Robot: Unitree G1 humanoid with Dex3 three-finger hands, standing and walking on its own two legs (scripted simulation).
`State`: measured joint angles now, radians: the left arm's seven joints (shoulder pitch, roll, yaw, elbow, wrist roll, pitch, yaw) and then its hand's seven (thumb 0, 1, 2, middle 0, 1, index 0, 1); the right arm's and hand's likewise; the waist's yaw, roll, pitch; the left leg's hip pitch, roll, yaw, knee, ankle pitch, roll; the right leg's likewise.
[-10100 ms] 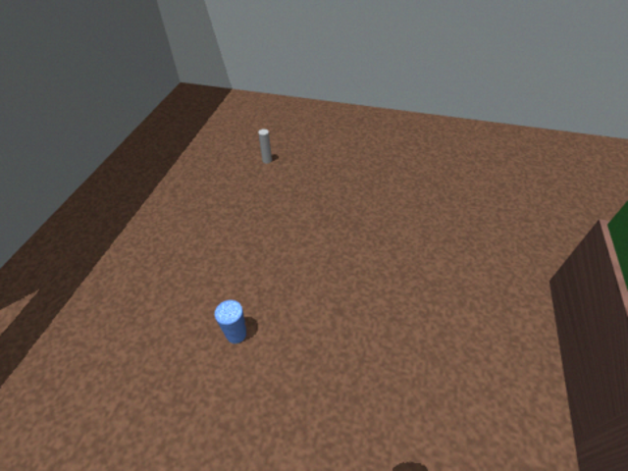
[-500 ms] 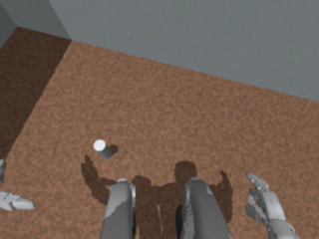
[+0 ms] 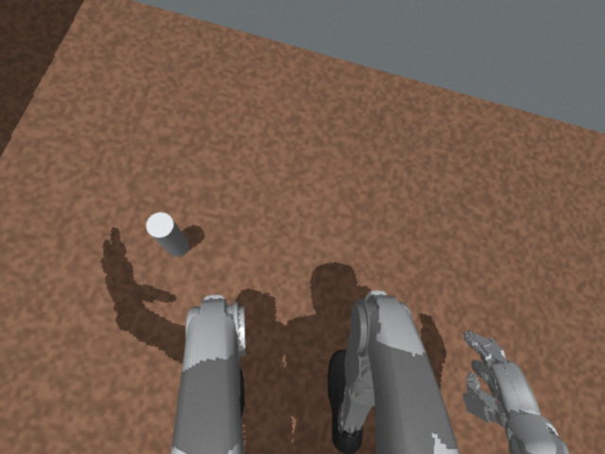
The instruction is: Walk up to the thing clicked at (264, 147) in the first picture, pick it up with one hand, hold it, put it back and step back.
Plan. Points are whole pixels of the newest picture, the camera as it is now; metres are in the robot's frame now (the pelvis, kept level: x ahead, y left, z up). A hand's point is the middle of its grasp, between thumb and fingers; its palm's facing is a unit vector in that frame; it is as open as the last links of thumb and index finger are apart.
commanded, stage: go down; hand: left
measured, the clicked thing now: (170, 236) +0.46 +0.26 -0.38
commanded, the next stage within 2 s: approach in 0.96 s
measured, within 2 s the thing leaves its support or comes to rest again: neither
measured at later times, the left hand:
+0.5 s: hand out of the picture +0.34 +0.43 -0.05, palm faces +0.25 -0.96 -0.11, open 17.6 cm
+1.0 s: hand out of the picture +0.35 +0.44 -0.06, palm faces +0.25 -0.96 -0.09, open 17.6 cm
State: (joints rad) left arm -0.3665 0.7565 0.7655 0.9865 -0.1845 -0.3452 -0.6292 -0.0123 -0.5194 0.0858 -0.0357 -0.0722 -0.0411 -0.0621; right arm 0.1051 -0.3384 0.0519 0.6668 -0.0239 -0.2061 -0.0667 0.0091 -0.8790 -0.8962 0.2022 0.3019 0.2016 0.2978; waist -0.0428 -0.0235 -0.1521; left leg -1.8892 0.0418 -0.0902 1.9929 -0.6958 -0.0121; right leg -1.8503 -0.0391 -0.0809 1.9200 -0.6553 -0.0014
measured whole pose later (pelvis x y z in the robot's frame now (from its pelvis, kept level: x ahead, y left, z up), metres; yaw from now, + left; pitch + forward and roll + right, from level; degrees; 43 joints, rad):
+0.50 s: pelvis -0.01 +0.00 -0.05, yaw -1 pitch +33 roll -6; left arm -0.49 0.86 0.83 1.06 -0.20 -0.35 -0.70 -0.01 -0.59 0.08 -0.05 -0.09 -0.05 -0.08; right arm 0.10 -0.36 0.09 0.67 -0.04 -0.20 -0.06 0.01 -0.88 -0.90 0.20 0.30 0.20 0.30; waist -0.05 -0.03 -0.12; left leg -2.03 0.03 -0.11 2.16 -0.70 -0.01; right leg -1.99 -0.04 -0.08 2.07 -0.66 0.00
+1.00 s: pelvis -0.02 +0.00 -0.07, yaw -1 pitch +32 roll -7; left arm -0.53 0.90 0.86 1.08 -0.20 -0.36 -0.72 -0.01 -0.57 0.07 -0.04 -0.08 -0.04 -0.07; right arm 0.11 -0.37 0.10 0.67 -0.04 -0.20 -0.04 0.01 -0.89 -0.90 0.20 0.30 0.20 0.30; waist -0.07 -0.04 -0.10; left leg -2.10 0.03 -0.11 2.23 -0.69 0.00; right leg -2.05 -0.05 -0.08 2.14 -0.65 0.01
